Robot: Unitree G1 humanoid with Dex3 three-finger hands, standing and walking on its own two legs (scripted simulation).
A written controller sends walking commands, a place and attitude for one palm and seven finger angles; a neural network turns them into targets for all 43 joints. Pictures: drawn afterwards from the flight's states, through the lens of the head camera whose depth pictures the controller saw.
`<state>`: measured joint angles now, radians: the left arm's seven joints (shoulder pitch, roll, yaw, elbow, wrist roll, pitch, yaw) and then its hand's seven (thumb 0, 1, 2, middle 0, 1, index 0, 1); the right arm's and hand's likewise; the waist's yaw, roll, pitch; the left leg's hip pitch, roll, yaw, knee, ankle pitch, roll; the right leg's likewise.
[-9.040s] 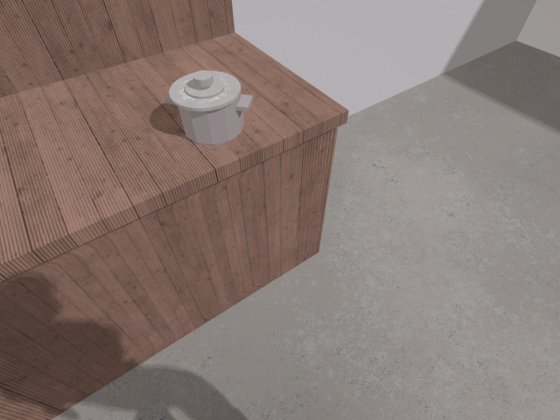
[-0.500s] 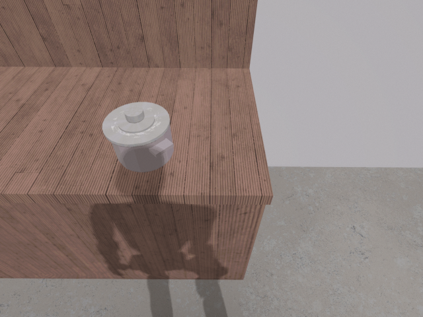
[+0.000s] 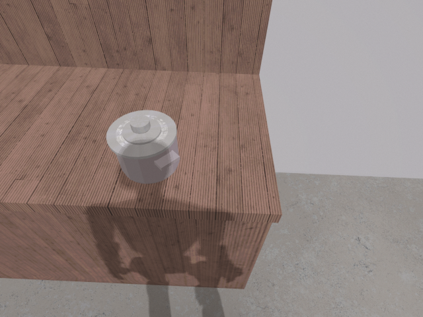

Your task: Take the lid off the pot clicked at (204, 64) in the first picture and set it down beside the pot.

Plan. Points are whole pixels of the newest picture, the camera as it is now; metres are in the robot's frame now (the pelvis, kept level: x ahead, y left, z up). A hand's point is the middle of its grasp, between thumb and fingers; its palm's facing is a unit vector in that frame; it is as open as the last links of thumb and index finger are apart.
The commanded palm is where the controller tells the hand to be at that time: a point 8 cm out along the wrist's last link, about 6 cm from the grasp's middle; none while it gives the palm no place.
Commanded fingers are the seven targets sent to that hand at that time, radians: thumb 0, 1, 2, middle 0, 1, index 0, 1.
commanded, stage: come to a stop and stand still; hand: left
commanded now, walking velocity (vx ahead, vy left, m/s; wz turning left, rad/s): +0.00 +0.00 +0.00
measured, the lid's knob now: (140, 123) +0.49 +0.20 +0.09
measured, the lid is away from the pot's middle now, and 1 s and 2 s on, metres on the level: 0.00 0.00 0.00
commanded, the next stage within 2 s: look again from close up in 0.30 s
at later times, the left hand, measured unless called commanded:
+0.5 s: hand out of the picture +0.01 +0.18 -0.17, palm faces +0.03 -0.98 -0.20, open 7.4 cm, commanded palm none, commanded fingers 0.00 0.90 0.90 -0.20 -0.30 -0.20 -0.30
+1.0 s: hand out of the picture -0.01 +0.17 -0.17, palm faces +0.04 -0.98 -0.19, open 7.4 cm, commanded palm none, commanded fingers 0.00 0.90 0.90 -0.20 -0.30 -0.20 -0.30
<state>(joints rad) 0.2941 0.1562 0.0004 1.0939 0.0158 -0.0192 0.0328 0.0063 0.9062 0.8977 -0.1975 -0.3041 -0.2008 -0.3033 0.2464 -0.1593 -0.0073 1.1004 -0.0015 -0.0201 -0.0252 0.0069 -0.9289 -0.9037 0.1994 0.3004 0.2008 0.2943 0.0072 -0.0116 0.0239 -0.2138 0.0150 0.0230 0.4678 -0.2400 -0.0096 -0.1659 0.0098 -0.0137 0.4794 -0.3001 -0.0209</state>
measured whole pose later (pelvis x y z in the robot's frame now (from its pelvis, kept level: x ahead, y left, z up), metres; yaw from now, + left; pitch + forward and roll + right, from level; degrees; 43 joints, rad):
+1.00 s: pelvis +0.01 +0.00 +0.00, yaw +0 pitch -1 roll +0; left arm 0.32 0.15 0.00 1.10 0.01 -0.02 0.04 0.01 0.91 0.90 -0.20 -0.30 -0.20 -0.30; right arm 0.27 -0.14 0.00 1.14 0.00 -0.02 -0.02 0.00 -0.92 -0.90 0.20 0.30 0.20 0.29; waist 0.01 -0.01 0.04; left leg -0.17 0.01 0.02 0.43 -0.23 -0.01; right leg -0.12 0.01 -0.02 0.43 -0.29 -0.02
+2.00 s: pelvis +0.03 +0.03 +0.00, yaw -2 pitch -1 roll +1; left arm 0.27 0.17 -0.01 1.05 0.01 -0.01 0.05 0.01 0.93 0.90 -0.20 -0.30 -0.20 -0.30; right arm 0.28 -0.14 0.00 1.10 -0.01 -0.02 -0.02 0.01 -0.93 -0.90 0.20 0.30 0.20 0.29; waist 0.00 -0.02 0.04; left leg -0.13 -0.04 0.07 0.40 -0.26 0.04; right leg -0.18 -0.02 -0.06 0.47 -0.27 -0.02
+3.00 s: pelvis +0.02 +0.02 +0.00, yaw -2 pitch -1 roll +1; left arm 0.28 0.15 -0.01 1.07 0.01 -0.02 0.05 0.01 0.91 0.90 -0.20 -0.30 -0.20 -0.30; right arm 0.26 -0.16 0.00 1.13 -0.01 0.00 -0.02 0.00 -0.91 -0.90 0.20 0.30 0.20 0.29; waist -0.01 0.03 0.04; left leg -0.16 -0.01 0.06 0.44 -0.27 0.02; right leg -0.20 0.01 -0.07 0.48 -0.28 -0.05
